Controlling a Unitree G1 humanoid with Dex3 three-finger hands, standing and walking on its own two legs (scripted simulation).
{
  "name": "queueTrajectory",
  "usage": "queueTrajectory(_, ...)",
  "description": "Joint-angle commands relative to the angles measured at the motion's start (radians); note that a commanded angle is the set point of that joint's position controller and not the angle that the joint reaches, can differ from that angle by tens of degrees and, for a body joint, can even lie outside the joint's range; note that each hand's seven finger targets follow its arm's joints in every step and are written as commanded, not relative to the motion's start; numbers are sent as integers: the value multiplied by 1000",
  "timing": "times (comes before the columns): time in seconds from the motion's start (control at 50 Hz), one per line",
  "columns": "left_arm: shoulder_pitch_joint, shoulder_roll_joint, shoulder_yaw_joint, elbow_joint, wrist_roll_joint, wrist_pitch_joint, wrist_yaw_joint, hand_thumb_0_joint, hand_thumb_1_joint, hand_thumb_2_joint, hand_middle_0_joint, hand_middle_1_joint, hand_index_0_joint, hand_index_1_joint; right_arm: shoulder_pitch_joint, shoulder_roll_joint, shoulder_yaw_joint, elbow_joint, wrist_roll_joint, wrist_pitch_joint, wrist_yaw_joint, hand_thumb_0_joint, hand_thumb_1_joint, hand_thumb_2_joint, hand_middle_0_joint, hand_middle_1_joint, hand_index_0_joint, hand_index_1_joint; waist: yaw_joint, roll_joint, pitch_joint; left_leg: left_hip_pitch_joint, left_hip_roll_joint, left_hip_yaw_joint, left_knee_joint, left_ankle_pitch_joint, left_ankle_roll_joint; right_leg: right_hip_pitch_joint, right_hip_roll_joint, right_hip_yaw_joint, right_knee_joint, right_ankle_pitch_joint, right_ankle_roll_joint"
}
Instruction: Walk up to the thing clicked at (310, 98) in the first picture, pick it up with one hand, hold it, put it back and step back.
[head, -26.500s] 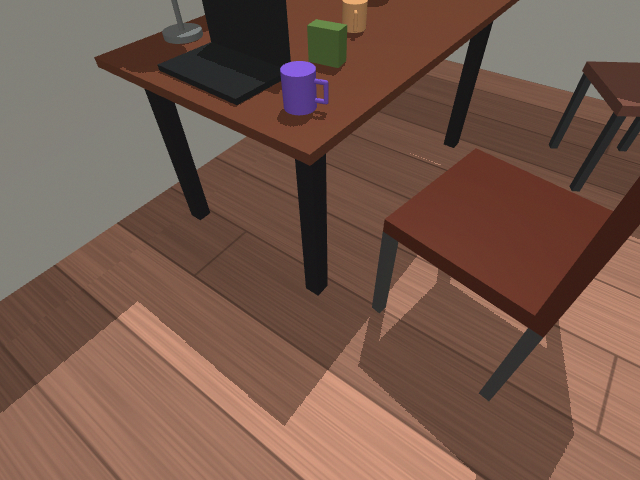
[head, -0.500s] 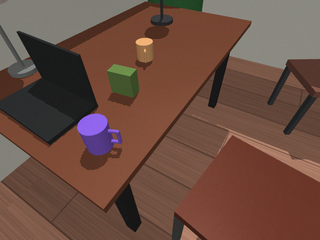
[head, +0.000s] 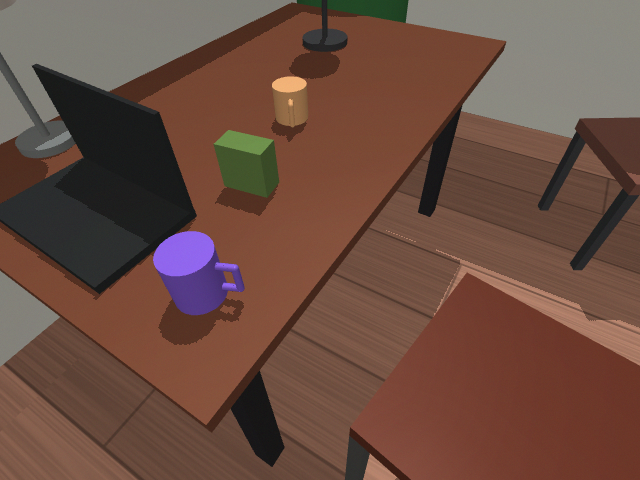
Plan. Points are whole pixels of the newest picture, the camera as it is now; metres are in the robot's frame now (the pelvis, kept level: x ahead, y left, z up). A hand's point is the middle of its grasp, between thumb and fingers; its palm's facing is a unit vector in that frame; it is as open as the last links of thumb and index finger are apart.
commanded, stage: stand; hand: left
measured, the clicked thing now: (203, 274) +0.43 +0.20 +0.01
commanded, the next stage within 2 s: none
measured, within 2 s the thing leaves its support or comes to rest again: neither
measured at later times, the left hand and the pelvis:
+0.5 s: hand out of the picture +0.06 +0.26 -0.16, palm faces -0.04 -0.94 -0.34, open 9.4 cm; pelvis -0.01 +0.00 +0.00, yaw +0 degrees
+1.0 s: hand out of the picture +0.06 +0.26 -0.16, palm faces -0.04 -0.94 -0.34, open 7.3 cm; pelvis +0.00 +0.00 +0.00, yaw +0 degrees
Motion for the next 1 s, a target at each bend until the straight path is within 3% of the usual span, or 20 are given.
queueTrajectory(0.0,-16,210,39,-57,0,-23,16,0,-561,49,-48,-51,-48,-51,-36,-217,-41,-51,0,-21,-10,0,-896,-902,201,301,201,301,1,-5,-84,131,126,-122,-23,212,17,-90,-104,59,-61,211,-46)
queueTrajectory(0.04,-15,214,40,-57,3,-22,17,0,-543,59,-50,-53,-49,-53,-37,-215,-41,-53,1,-19,-11,0,-896,-902,201,301,201,301,-2,-2,-87,132,123,-120,-23,200,18,-87,-105,57,-65,217,-47)
queueTrajectory(0.08,-14,212,40,-56,1,-22,17,0,-383,219,-200,-213,-200,-213,-39,-217,-41,-51,2,-18,-10,0,-900,-900,200,300,200,300,-1,-5,-69,125,122,-121,-30,175,17,-99,-103,56,-71,191,-46)
queueTrajectory(0.1,-18,213,41,-59,1,-23,17,0,-303,299,-200,-293,-200,-293,-41,-215,-41,-53,1,-18,-9,0,-900,-900,200,300,200,300,0,-5,-76,124,125,-121,-25,190,19,-89,-105,58,-69,204,-46)
queueTrajectory(0.2,-16,211,41,-61,1,-21,16,0,97,699,-200,-300,-200,-301,-48,-214,-40,-53,1,-19,-11,0,-900,-900,200,300,200,300,2,9,-75,126,127,-121,-25,198,17,-89,-104,57,-67,200,-49)
queueTrajectory(0.24,-14,210,41,-61,1,-20,14,0,257,859,-200,-300,-200,-301,-42,-214,-40,-53,1,-20,-11,0,-900,-900,200,300,200,300,0,9,-61,114,121,-121,-40,150,14,-94,-102,59,-75,162,-51)
queueTrajectory(0.28,-20,212,43,-62,2,-19,15,0,417,900,-200,-300,-200,-301,-42,-214,-41,-55,1,-20,-11,0,-900,-900,200,300,200,300,-2,11,-62,111,123,-124,-43,156,15,-95,-101,57,-74,164,-51)
queueTrajectory(0.4,-8,208,45,-58,6,-18,13,0,897,900,-200,-300,-200,-301,-38,-217,-43,-53,1,-18,-10,0,-900,-900,200,300,200,300,-2,14,-41,94,120,-138,-67,50,18,-112,-96,55,-79,93,-51)
queueTrajectory(0.46,-8,204,45,-56,5,-17,11,0,900,900,-200,-300,-200,-301,-42,-220,-45,-53,1,-18,-9,0,-900,-900,200,300,200,300,-1,12,-29,91,122,-142,-73,27,18,-124,-94,53,-79,64,-52)
queueTrajectory(0.74,-5,208,46,-63,1,-18,11,0,900,900,-200,-300,-200,-301,-35,-219,-45,-47,2,-25,-13,0,-900,-900,200,300,200,300,2,4,-68,133,125,-134,-48,169,18,-104,-100,54,-61,151,-49)
queueTrajectory(0.88,-2,207,45,-59,2,-15,11,0,900,900,-200,-300,-200,-301,-27,-212,-45,-44,3,-19,-10,0,-900,-900,200,300,200,300,-5,0,-32,95,116,-138,-67,59,17,-123,-98,54,-75,83,-54)
queueTrajectory(0.98,2,206,46,-65,1,-22,12,0,900,900,-200,-300,-200,-301,-31,-214,-46,-51,3,-22,-9,0,-900,-900,200,300,200,300,0,1,-77,124,122,-129,-39,157,21,-92,-105,58,-72,160,-50)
